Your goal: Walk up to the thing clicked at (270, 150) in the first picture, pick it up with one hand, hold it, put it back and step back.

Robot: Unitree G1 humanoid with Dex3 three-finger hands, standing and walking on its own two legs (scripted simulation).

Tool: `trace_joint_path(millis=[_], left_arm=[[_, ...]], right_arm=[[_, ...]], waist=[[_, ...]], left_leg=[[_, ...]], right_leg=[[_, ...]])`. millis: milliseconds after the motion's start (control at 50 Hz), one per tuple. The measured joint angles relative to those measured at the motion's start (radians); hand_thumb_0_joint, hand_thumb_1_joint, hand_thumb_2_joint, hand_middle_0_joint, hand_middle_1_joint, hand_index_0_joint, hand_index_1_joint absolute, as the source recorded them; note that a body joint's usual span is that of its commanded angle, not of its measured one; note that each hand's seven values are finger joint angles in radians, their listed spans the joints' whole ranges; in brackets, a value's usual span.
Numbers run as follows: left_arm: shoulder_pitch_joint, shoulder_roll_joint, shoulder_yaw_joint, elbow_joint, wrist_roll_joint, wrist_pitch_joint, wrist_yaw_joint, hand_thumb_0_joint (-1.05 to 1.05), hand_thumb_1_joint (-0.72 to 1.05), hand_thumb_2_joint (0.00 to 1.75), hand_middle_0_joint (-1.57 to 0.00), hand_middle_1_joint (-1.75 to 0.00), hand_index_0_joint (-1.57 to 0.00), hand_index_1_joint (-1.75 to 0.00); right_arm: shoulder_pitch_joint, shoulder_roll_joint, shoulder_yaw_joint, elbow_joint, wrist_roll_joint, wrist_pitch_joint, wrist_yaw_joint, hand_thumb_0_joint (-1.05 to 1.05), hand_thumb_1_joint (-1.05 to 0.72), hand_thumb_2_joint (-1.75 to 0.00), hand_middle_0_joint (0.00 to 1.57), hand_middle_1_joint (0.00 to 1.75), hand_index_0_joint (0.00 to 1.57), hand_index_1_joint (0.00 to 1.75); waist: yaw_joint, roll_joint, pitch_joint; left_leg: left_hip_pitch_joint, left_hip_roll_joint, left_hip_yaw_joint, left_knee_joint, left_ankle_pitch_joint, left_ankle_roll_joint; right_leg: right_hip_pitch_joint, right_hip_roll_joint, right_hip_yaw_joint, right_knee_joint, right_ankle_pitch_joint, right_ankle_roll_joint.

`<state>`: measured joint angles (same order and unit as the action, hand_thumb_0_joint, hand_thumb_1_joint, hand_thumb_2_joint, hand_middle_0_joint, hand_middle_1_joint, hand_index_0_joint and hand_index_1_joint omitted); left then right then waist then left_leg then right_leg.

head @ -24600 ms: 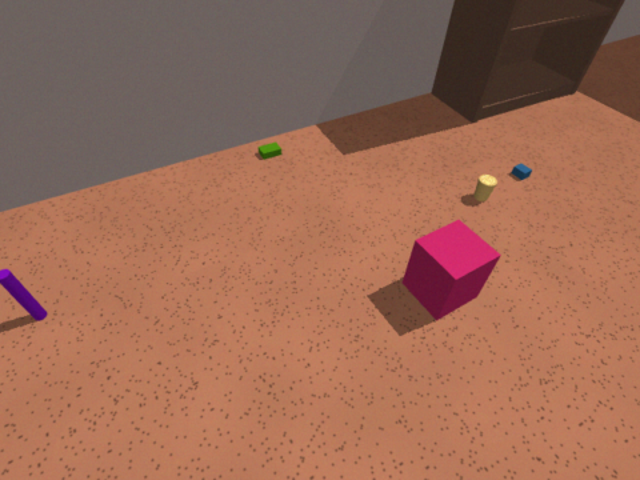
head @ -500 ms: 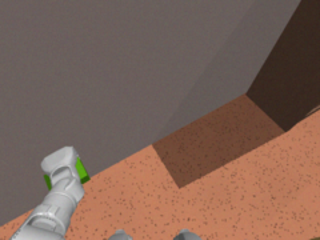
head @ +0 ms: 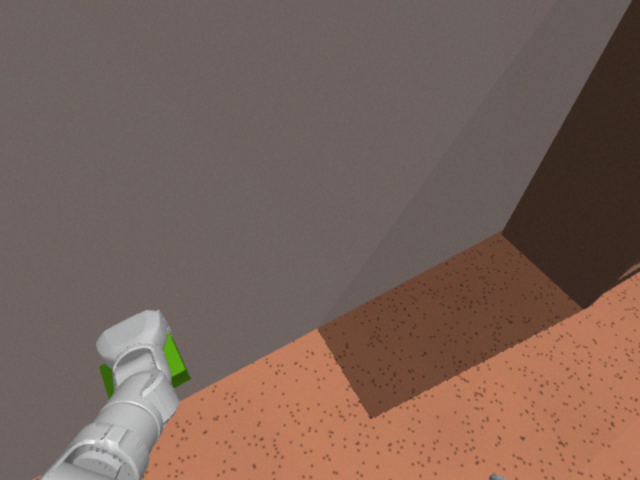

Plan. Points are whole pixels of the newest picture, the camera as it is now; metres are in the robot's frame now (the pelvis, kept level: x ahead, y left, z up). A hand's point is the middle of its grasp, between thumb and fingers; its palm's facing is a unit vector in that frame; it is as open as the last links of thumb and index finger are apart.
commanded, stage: hold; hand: left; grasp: from above
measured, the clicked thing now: (146, 372) +0.32 +0.25 -0.10
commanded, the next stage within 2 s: crouch in 1.70 s
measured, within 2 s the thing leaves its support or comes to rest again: neither
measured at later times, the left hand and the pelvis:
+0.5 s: hand (143, 370) +0.30 +0.23 -0.05, palm faces -0.36 -0.25 -0.90, open 9.7 cm; pelvis -0.01 +0.00 +0.01, yaw +0 degrees
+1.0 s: hand (140, 372) +0.29 +0.22 -0.03, palm faces -0.35 -0.25 -0.90, open 9.7 cm; pelvis -0.01 +0.00 +0.02, yaw +0 degrees
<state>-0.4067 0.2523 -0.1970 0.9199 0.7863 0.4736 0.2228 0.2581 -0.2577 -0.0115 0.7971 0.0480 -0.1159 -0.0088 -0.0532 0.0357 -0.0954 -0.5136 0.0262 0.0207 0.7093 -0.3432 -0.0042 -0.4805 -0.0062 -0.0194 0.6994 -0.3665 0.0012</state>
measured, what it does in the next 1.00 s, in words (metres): stands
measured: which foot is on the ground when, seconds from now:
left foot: down 0.00-1.00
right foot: down 0.00-1.00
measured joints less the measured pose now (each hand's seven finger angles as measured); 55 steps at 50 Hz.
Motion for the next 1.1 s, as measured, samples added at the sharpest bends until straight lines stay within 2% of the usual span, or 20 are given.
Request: trace_joint_path(millis=[340, 720, 1100], left_arm=[[0.005, -0.02, -0.025, -0.034, 0.0, 0.036, -0.027, 0.0, 0.1, 0.39, -0.69, -0.47, -0.7, -0.47], [0.041, -0.016, -0.046, -0.104, 0.011, 0.056, -0.067, 0.0, 0.11, 0.39, -0.69, -0.48, -0.7, -0.48], [0.067, -0.015, -0.066, -0.181, 0.005, 0.105, -0.105, 0.0, 0.13, 0.37, -0.69, -0.46, -0.7, -0.46]], right_arm=[[-0.016, 0.004, 0.013, -0.006, 0.005, 0.008, 0.024, 0.01, -0.89, -0.9, 0.2, 0.3, 0.2, 0.3], [-0.034, -0.006, 0.019, -0.023, 0.009, 0.015, 0.029, 0.01, -0.89, -0.9, 0.2, 0.3, 0.2, 0.3], [-0.066, -0.006, 0.028, -0.037, 0.012, 0.008, 0.031, 0.01, -0.89, -0.9, 0.2, 0.3, 0.2, 0.3]], waist=[[0.027, 0.004, 0.028], [0.038, 0.01, 0.043], [0.049, 0.017, 0.05]], left_leg=[[0.1, -0.009, 0.008, -0.095, 0.049, 0.005], [0.157, -0.009, 0.011, -0.148, 0.078, 0.004], [0.189, -0.009, 0.006, -0.173, 0.088, 0.0]], right_leg=[[0.093, -0.007, 0.007, -0.084, 0.045, 0.004], [0.147, -0.006, 0.01, -0.133, 0.073, 0.003], [0.178, -0.005, 0.005, -0.154, 0.079, 0.0]])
